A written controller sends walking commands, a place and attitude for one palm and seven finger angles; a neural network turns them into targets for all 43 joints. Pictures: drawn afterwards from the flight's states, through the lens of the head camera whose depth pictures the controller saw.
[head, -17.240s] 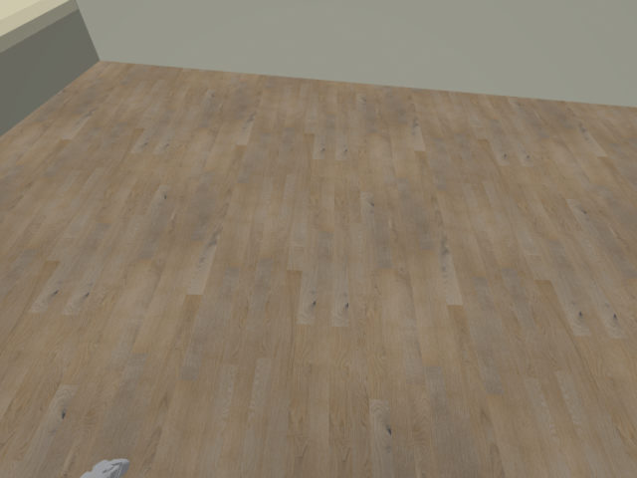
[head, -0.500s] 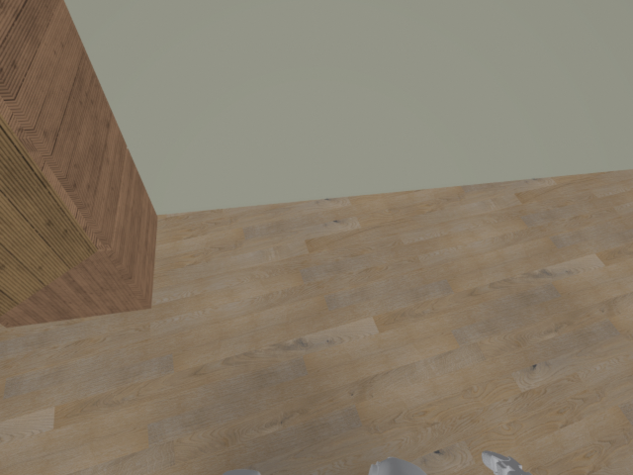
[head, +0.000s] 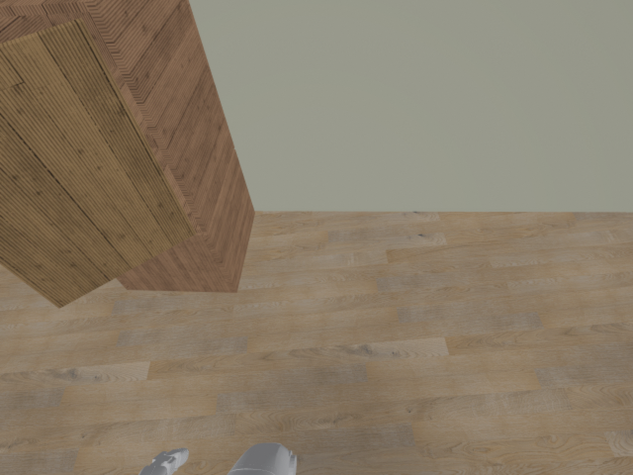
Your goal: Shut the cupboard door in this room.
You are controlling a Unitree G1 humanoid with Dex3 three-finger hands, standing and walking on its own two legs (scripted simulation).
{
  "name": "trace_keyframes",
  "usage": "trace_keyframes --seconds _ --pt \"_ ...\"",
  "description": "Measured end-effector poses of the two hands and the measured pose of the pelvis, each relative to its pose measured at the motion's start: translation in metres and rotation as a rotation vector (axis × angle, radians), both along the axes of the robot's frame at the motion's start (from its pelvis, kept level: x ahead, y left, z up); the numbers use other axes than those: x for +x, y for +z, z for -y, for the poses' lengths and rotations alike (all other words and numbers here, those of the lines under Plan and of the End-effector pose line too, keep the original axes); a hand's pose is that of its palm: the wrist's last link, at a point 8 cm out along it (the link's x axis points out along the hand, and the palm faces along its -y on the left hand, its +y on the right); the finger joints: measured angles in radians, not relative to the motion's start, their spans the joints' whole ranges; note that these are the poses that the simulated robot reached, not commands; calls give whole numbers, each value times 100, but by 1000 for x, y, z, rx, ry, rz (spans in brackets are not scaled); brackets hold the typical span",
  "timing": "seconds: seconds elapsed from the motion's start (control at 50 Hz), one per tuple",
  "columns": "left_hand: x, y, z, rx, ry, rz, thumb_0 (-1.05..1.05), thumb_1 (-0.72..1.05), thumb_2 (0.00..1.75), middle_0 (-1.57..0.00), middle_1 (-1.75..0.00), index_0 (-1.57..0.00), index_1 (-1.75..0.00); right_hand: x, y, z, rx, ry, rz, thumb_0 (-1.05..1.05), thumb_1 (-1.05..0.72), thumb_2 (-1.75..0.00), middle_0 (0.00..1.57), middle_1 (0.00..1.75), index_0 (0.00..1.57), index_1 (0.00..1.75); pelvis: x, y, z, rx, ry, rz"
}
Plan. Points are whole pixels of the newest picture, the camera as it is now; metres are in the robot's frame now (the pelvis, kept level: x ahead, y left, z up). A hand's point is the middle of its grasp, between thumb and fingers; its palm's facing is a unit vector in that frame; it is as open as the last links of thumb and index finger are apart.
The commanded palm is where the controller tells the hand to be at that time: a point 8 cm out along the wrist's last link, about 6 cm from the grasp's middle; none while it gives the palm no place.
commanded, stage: turn to face it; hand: left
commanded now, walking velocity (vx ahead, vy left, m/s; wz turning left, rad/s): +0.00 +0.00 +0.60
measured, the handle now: out of the picture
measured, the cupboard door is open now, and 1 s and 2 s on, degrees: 40 40 40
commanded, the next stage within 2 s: take the last steps up to it in 0.88 s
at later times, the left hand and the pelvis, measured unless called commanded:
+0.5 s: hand out of the picture -0.02 +0.29 -0.17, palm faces +0.33 -0.91 -0.26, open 7.4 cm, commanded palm none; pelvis -0.02 +0.05 +0.00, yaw +17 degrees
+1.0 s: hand out of the picture -0.06 +0.18 -0.15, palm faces +0.49 -0.83 -0.27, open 7.4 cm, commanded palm none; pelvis -0.03 -0.02 +0.00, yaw +30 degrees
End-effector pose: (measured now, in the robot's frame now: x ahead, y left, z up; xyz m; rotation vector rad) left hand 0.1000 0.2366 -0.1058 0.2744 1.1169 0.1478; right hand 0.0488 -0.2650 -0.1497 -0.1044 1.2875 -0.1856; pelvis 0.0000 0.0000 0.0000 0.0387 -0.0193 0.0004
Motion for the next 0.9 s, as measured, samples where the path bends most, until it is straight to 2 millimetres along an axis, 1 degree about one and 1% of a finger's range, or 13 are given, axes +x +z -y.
trace_keyframes --seconds 0.08,0.14,0.22,0.28,0.32,0.36,0.4,0.5,0.56,0.62,0.74,0.8,0.9 --pt "-29 -6 -4 -19 68 -34 0 90 90 -20 -30 -20 -30 6 4 -3 -9 60 -38 0 -91 -90 20 30 20 30 -2 2 -1 3 57 -4" --pt "-54 -13 -13 -32 124 -66 0 90 90 -21 -30 -20 -30 19 7 -12 -23 117 -43 1 -91 -90 20 30 20 30 -5 1 -6 -2 97 -8" --pt "-93 -28 -36 -48 209 -115 0 90 90 -21 -30 -20 -30 49 12 -34 -52 207 0 1 -91 -90 20 30 20 30 -11 -5 -20 -19 151 -13" --pt "-121 -46 -60 -60 278 -147 0 90 90 -21 -30 -20 -30 72 14 -55 -81 274 69 1 -91 -90 20 30 20 30 -14 -16 -35 -36 192 -16" --pt "-136 -50 -72 -56 315 -180 1 90 90 -20 -30 -20 -30 82 21 -68 -88 308 106 0 -91 -90 20 30 20 30 -17 -15 -40 -32 205 -11" --pt "-145 -47 -80 -54 348 -195 1 90 90 -20 -30 -20 -30 87 28 -78 -96 333 125 0 -91 -90 20 30 20 30 -19 -10 -44 -48 228 -8" --pt "-147 -41 -86 -56 371 -179 1 90 90 -20 -30 -20 -30 89 34 -86 -99 356 125 0 -90 -90 20 30 20 30 -21 -5 -47 -59 251 -8" --pt "-141 -28 -92 -49 400 -102 1 91 90 -20 -30 -20 -30 89 37 -98 -81 399 116 0 -90 -90 21 30 21 30 -23 3 -49 -63 301 -7" --pt "-134 -23 -90 -41 411 -64 1 91 90 -20 -30 -20 -30 87 34 -100 -64 412 109 0 -90 -90 21 30 21 30 -23 3 -45 -58 329 -5" --pt "-125 -18 -82 -34 417 -30 1 91 90 -20 -30 -20 -30 83 28 -95 -46 420 92 0 -90 -90 21 30 21 30 -24 2 -37 -50 358 -3" --pt "-113 -11 -52 -9 427 37 1 90 90 -20 -30 -20 -30 77 4 -72 -7 431 40 0 -90 -90 21 30 21 30 -21 -6 -12 -27 410 -7" --pt "-122 -9 -32 7 439 45 0 90 90 -20 -30 -20 -30 78 -7 -59 7 439 20 0 -90 -90 21 30 21 30 -22 -10 1 -25 440 6" --pt "-154 -4 -4 -11 509 -11 0 90 90 -20 -30 -20 -30 79 -5 -46 7 478 -22 0 -90 -90 20 30 20 30 -25 -2 11 -9 486 11"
